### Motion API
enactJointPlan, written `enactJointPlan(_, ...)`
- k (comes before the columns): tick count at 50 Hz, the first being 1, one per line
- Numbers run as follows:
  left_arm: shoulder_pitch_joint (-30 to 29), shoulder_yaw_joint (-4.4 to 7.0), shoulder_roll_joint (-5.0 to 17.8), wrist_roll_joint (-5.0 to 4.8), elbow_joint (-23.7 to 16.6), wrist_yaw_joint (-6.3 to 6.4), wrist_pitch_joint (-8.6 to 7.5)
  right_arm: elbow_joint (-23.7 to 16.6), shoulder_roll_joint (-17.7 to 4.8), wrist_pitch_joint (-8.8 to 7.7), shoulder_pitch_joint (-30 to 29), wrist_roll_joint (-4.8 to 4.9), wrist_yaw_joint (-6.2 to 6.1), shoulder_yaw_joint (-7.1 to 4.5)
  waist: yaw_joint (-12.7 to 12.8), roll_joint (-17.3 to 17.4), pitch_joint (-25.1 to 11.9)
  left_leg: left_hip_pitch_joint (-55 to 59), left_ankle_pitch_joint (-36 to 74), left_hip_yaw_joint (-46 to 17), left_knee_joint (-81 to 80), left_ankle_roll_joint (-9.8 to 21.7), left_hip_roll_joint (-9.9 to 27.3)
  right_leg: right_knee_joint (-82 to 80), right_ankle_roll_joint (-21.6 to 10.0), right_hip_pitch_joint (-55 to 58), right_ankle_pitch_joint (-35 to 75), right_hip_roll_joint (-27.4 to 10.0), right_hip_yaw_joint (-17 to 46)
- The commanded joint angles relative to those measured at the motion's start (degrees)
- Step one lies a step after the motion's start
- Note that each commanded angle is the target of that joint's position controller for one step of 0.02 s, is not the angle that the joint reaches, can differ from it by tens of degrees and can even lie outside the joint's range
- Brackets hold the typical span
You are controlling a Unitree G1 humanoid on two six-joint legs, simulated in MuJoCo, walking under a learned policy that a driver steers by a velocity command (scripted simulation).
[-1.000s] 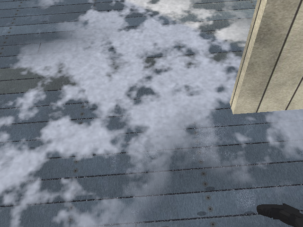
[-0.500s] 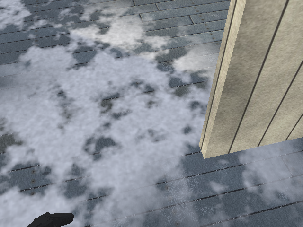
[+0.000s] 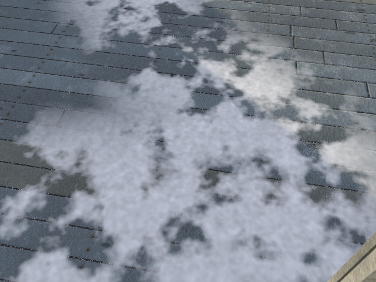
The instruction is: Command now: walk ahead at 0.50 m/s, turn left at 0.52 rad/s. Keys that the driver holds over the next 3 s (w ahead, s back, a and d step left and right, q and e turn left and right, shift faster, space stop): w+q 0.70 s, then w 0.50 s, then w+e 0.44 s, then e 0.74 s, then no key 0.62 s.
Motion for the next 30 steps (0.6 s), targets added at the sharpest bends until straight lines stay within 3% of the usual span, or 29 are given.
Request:
enactJointPlan(1,-1.6,2.54,10.8,-1.56,-2.5,1.01,0.84,-6.2,-5.2,0.05,-3.6,0.25,0.86,-1.64,-2.5,-6.3,1.7,1.6,-7.5,3.3,-1.4,2.7,-2.8,3.5,-7.9,1.1,44.3,-17.6,3.2)
enactJointPlan(2,-2.1,2.76,11.8,-1.69,-2.7,1.46,1.37,-5.9,-6.5,0.45,-0.2,0.28,0.95,-2.49,-4.7,-7.1,-1.3,7.0,-10.2,5.2,-0.8,3.8,-5.1,9.5,-7.1,1.2,54.3,-17.2,2.6)
enactJointPlan(3,-3.2,2.83,12.6,-1.84,-2.9,1.69,1.98,-4.5,-8.4,0.68,6.6,0.6,0.88,-3.8,-8.8,-6.5,-5.1,15.8,-10.4,6.5,-2.8,5.5,-7.7,19.1,-5.9,-0.5,59.1,-15.8,1.5)
enactJointPlan(4,-3.2,2.57,11.9,-1.56,-2.9,1.49,1.84,-1.8,-11.5,0.57,16.9,0.96,-0.26,-5.58,-13.7,-3.9,-9.8,30.8,-6.5,4.6,-6.4,7.6,-8.9,32.3,-3.6,-8.0,50.2,-13.4,0.6)
enactJointPlan(5,-0.5,0.52,5.1,1.44,-4.4,0.9,1.19,-0.7,-16.6,1.06,19.7,1.18,-1.69,-6.59,-11.1,9.3,-12.7,44.5,-3.4,-14.2,-6.5,11.4,2.9,50.7,-1.0,-24.9,6.5,-8.3,1.4)
enactJointPlan(6,2.0,-0.83,2.4,0.66,-7.6,-0.25,-1.01,-3.9,-19.5,0.05,17.7,0.17,-1.08,-6.35,-6.8,14.7,-22.1,58.8,-20.4,-49.3,-17.3,24.1,13.7,66.4,1.1,-44.9,-18.4,3.1,14.4)
enactJointPlan(7,-6.0,0.41,8.3,-1.71,-8.3,-1.25,-2.84,-4.1,-14.0,-0.64,17.9,0.43,-0.59,-5.06,-11.3,4.1,-19.4,57.9,-23.0,-46.7,-22.1,20.8,13.5,68.3,-0.1,-51.8,-14.2,-0.4,21.1)
enactJointPlan(8,-9.0,0.49,8.7,-2.6,-9.5,-1.65,-3.81,-4.0,-12.1,-1.34,16.3,0.28,-0.67,-4.5,-10.5,2.6,-12.1,51.3,-19.9,-38.6,-22.0,18.4,11.8,65.4,-1.5,-53.9,-8.6,-2.6,20.2)
enactJointPlan(9,-9.1,0.29,7.6,-1.25,-8.8,-1.11,-4.13,-4.8,-10.8,-1.67,12.6,0.19,-0.74,-4.03,-7.7,-3.1,-8.3,42.7,-13.5,-32.6,-21.6,16.1,9.4,60.5,-1.7,-50.5,-4.0,-5.3,20.4)
enactJointPlan(10,-8.8,0.65,7.9,0.36,-8.5,-0.72,-3.91,-5.8,-9.2,-1.68,9.6,-0.16,-1.04,-3.47,-5.7,-2.8,-6.1,36.0,-7.3,-28.2,-22.3,15.3,7.3,55.9,-1.2,-46.7,-0.9,-6.6,20.5)
enactJointPlan(11,-7.5,0.93,8.5,0.46,-8.3,-0.56,-3.29,-6.3,-8.3,-2.06,7.7,-0.61,-1.44,-3.05,-3.9,-0.3,-4.8,30.8,0.7,-25.2,-23.4,15.2,6.0,54.0,-0.6,-42.3,0.4,-7.1,20.6)
enactJointPlan(12,-6.6,1.29,8.8,0.77,-8.5,-0.58,-2.7,-6.4,-8.0,-2.34,7.6,-0.81,-1.83,-2.93,-3.6,1.3,-5.7,29.3,1.4,-24.1,-24.9,15.7,5.6,51.6,0.4,-40.7,1.6,-7.4,20.6)
enactJointPlan(15,-10.2,0.77,6.1,1.09,-9.6,-0.34,-1.28,-5.0,-9.6,-2.67,10.1,-0.38,-3.12,-3.22,-4.3,-0.2,-3.3,25.0,7.2,-18.8,-25.7,14.7,3.2,43.1,2.8,-41.2,7.1,-6.4,18.8)
enactJointPlan(17,-14.5,-0.12,3.8,1.17,-11.0,-0.39,-1.3,-4.4,-10.8,-2.22,11.5,0.23,-3.79,-3.65,-5.2,-0.4,-2.0,23.4,6.7,-16.1,-25.0,12.7,0.9,33.1,3.6,-40.4,14.5,-4.5,18.0)
enactJointPlan(18,-15.8,-0.28,3.7,0.5,-10.3,-0.47,-1.58,-3.9,-10.9,-2.09,12.0,0.18,-3.95,-3.78,-6.6,0.9,-2.5,23.2,6.4,-14.2,-24.3,11.2,-0.3,28.2,3.5,-37.7,17.7,-3.6,17.6)
enactJointPlan(20,-19.7,-0.52,3.4,-0.03,-11.1,-1.0,-2.05,-2.9,-10.6,-1.83,14.2,0.26,-4.07,-3.71,-8.5,2.4,-2.3,22.2,3.7,-14.6,-23.9,9.7,-0.7,21.8,3.3,-33.9,23.2,-1.4,17.0)
enactJointPlan(22,-21.9,-0.23,4.5,-0.47,-11.8,-1.53,-2.4,-1.8,-10.3,-1.61,15.8,0.58,-4.1,-3.71,-9.2,3.2,-1.6,24.0,0.5,-17.4,-22.7,9.3,0.7,18.3,2.7,-32.7,24.4,-0.8,18.1)
enactJointPlan(23,-23.8,-0.27,4.2,-0.18,-13.2,-1.82,-2.47,-1.7,-10.3,-1.24,16.4,0.92,-4.14,-3.71,-9.0,2.7,-0.6,25.0,-2.5,-20.1,-21.4,9.6,1.4,16.4,2.4,-33.4,22.9,-0.4,19.0)
enactJointPlan(24,-23.0,0.01,5.6,-0.01,-13.1,-2.04,-2.64,-2.2,-10.3,-1.02,16.4,0.38,-4.33,-3.64,-8.6,2.3,-0.5,26.7,-4.3,-22.4,-20.1,9.5,2.6,15.5,1.9,-33.3,21.5,-0.2,19.7)
enactJointPlan(26,-20.0,0.73,7.3,-0.29,-12.8,-2.14,-3.09,-2.6,-10.5,-0.73,15.0,0.22,-4.55,-3.9,-6.8,5.0,-1.1,29.3,-2.9,-25.2,-16.9,8.6,3.8,14.4,0.3,-30.9,16.3,-0.5,20.3)
enactJointPlan(27,-16.6,1.24,8.1,-0.35,-12.1,-1.94,-3.37,-2.9,-10.2,-0.53,14.2,0.2,-4.48,-3.87,-5.0,6.2,-2.2,29.3,-0.3,-25.6,-14.4,7.7,3.3,13.3,-0.8,-26.4,14.6,-0.3,19.4)
enactJointPlan(28,-12.5,2.18,9.1,0.06,-11.2,-1.64,-3.7,-2.6,-9.0,-0.64,14.4,0.8,-4.28,-3.67,-2.4,6.0,-4.6,28.7,4.1,-23.8,-8.4,6.4,0.8,10.5,-2.7,-19.5,16.5,-0.9,19.1)
enactJointPlan(29,-4.9,2.94,11.7,1.16,-10.6,-1.2,-3.92,-3.6,-5.6,-0.76,14.8,0.11,-3.99,-2.44,0.7,1.5,-13.0,23.5,-0.9,-20.1,5.5,4.6,-2.4,12.5,-6.3,-5.1,14.2,-8.7,25.8)
enactJointPlan(30,1.1,4.15,14.9,0.72,-9.4,-1.36,-3.24,-5.3,-1.5,-0.94,23.3,1.66,-4.31,-1.4,-1.2,-14.3,-22.0,3.2,-26.0,-11.9,24.2,-0.4,-11.2,10.8,-15.7,16.7,7.1,-22.5,49.6)
Next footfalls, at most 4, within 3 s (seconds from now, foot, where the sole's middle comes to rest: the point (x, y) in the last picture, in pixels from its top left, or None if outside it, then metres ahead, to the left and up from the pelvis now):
0.08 left None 0.22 0.11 -0.77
0.58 right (214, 262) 0.54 -0.03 -0.77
1.10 left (118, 222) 0.66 0.34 -0.77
1.62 right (155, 144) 1.05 0.25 -0.77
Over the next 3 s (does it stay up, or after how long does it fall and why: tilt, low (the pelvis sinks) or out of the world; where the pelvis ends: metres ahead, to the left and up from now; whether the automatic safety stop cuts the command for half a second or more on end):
stays up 1.07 0.31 0.00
